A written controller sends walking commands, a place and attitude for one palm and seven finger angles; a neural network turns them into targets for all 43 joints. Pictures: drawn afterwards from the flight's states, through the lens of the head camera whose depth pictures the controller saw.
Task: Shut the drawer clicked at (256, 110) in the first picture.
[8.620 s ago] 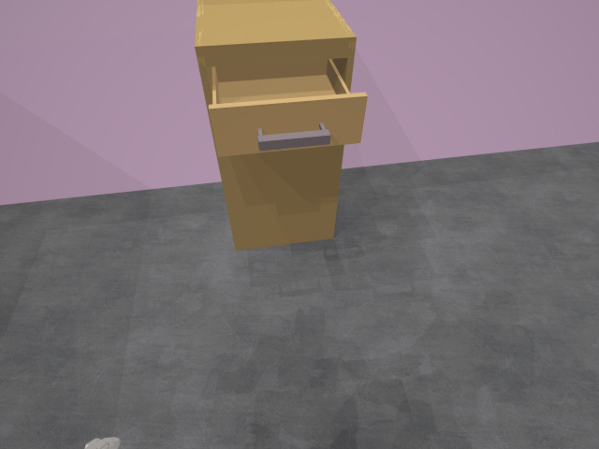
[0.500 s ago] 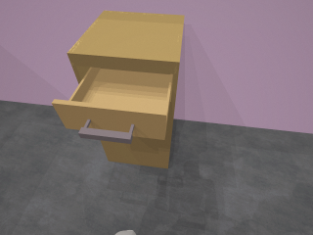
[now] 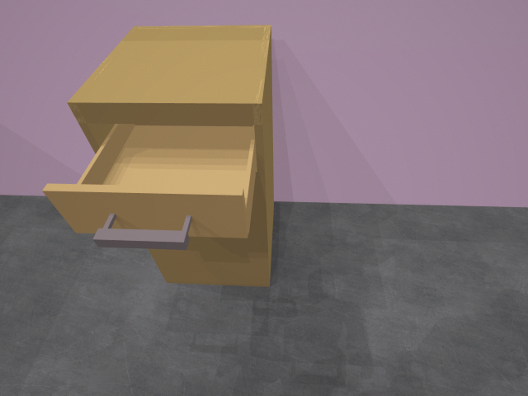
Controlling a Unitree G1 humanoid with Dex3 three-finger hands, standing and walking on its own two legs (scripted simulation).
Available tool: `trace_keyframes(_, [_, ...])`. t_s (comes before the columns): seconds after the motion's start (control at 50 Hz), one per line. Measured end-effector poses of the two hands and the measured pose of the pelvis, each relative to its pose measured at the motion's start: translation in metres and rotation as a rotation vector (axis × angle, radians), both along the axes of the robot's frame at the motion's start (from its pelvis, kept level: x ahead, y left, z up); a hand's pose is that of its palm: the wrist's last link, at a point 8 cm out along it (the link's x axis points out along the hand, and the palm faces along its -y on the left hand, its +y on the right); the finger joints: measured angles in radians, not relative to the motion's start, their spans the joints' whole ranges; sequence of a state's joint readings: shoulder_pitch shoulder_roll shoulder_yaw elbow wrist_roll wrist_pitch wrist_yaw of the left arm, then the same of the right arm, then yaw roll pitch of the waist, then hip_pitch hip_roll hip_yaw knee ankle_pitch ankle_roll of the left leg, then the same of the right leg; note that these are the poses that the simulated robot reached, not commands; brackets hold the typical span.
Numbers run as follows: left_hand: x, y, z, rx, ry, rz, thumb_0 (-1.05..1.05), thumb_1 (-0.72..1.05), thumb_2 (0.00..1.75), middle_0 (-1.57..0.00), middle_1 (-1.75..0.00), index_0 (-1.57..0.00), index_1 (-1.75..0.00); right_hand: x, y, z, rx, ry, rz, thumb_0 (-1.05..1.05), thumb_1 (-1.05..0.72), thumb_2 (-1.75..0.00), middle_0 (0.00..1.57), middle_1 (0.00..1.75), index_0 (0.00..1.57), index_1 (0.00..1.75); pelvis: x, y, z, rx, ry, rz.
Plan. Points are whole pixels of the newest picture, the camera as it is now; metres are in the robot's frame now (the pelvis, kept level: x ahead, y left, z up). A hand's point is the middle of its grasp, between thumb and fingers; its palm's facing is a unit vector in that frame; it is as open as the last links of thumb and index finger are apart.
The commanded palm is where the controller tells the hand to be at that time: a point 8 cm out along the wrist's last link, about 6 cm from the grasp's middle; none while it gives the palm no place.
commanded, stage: come to a stop and stand still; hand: left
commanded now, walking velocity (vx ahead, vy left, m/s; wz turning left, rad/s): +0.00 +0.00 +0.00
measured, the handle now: (145, 229) +0.41 +0.27 -0.03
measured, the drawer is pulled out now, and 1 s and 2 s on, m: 0.22 0.22 0.22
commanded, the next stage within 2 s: look again from close up in 0.44 s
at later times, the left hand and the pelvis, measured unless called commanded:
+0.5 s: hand out of the picture +0.00 +0.14 -0.16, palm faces +0.05 -0.98 -0.19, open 7.3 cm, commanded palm none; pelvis -0.01 -0.03 +0.01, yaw +0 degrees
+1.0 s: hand out of the picture -0.01 +0.21 -0.16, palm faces +0.02 -0.98 -0.19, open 7.4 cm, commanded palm none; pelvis -0.01 +0.04 +0.01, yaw +0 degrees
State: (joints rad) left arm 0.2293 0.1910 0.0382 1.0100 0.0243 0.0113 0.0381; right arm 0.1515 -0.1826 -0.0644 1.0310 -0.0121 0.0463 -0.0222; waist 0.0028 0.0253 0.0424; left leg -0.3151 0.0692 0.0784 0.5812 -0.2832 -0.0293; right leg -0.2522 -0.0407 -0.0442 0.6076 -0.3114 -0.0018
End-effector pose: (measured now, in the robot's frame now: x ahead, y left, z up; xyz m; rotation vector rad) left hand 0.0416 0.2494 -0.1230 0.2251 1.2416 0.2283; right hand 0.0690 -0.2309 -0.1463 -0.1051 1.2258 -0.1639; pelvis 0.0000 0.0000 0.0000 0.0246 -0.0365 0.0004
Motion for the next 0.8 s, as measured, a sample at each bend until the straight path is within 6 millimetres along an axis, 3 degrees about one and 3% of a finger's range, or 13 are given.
trace_keyframes(0.08, [0.0, -0.022, 0.007, -0.024, 0.005, -0.021, 0.0, 0.91, 0.9, -0.2, -0.3, -0.2, -0.3, -0.033, -0.015, 0.001, 0.003, 0.064, -0.026, 0.0, -0.91, -0.9, 0.19, 0.3, 0.2, 0.3, -0.001, -0.011, 0.008, 0.001, 0.004, -0.006])
trace_keyframes(0.16, [0.002, -0.038, 0.002, -0.054, 0.004, -0.021, 0.0, 0.92, 0.9, -0.2, -0.3, -0.2, -0.3, -0.07, -0.022, -0.001, -0.008, 0.134, -0.04, 0.0, -0.91, -0.9, 0.19, 0.3, 0.2, 0.3, -0.002, -0.018, 0.007, -0.023, 0.01, 0.001])
trace_keyframes(0.28, [-0.006, -0.048, -0.001, -0.074, 0.013, 0.005, 0.0, 0.94, 0.9, -0.2, -0.3, -0.2, -0.3, -0.119, -0.016, 0.006, 0.008, 0.27, -0.03, 0.0, -0.91, -0.9, 0.19, 0.3, 0.2, 0.3, -0.009, -0.03, 0.011, -0.018, 0.001, 0.007])
trace_keyframes(0.38, [-0.026, -0.051, -0.003, -0.08, 0.063, 0.017, 0.0, 0.94, 0.9, -0.2, -0.3, -0.2, -0.3, -0.141, -0.008, 0.008, 0.03, 0.319, -0.041, 0.0, -0.91, -0.9, 0.19, 0.3, 0.2, 0.3, -0.011, -0.032, 0.013, -0.022, 0.001, 0.004])
trace_keyframes(0.52, [-0.057, -0.059, -0.008, -0.116, 0.145, 0.04, 0.0, 0.92, 0.9, -0.2, -0.3, -0.2, -0.3, -0.143, 0.003, 0.009, 0.038, 0.315, -0.05, 0.0, -0.91, -0.9, 0.19, 0.3, 0.2, 0.3, -0.01, -0.027, 0.013, -0.027, 0.004, -0.001])
trace_keyframes(0.62, [-0.072, -0.06, -0.012, -0.134, 0.16, 0.018, 0.0, 0.91, 0.9, -0.2, -0.3, -0.2, -0.3, -0.123, 0.01, 0.007, 0.033, 0.253, -0.04, 0.0, -0.91, -0.9, 0.19, 0.3, 0.2, 0.3, -0.013, -0.014, 0.01, -0.046, 0.018, -0.008])
trace_keyframes(0.72, [-0.072, -0.042, -0.02, -0.149, 0.149, 0.019, 0.0, 0.91, 0.9, -0.2, -0.3, -0.2, -0.3, -0.094, 0.026, 0.007, 0.011, 0.137, -0.015, 0.0, -0.91, -0.9, 0.19, 0.3, 0.2, 0.3, -0.012, 0.006, 0.005, -0.049, 0.009, 0.0])
trace_keyframes(0.8, [-0.064, -0.025, -0.018, -0.143, 0.115, 0.022, 0.0, 0.91, 0.9, -0.2, -0.3, -0.2, -0.3, -0.084, 0.035, 0.01, -0.011, 0.116, 0.015, 0.02, -0.93, -0.9, 0.19, 0.3, 0.2, 0.3, -0.01, 0.019, 0.007, -0.039, 0.002, -0.001])
